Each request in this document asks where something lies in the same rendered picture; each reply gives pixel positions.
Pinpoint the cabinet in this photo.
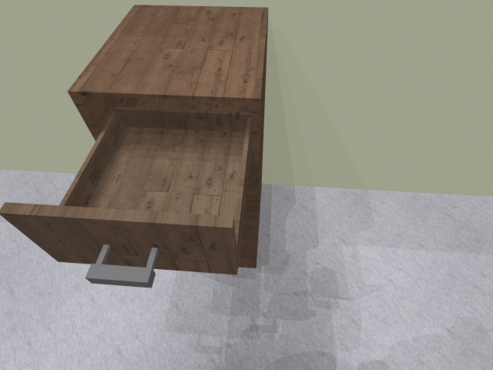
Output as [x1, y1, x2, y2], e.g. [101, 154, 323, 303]
[67, 5, 268, 268]

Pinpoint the handle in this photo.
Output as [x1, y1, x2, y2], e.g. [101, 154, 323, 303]
[86, 244, 159, 288]

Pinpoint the drawer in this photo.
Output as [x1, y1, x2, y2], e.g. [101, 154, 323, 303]
[0, 107, 251, 275]

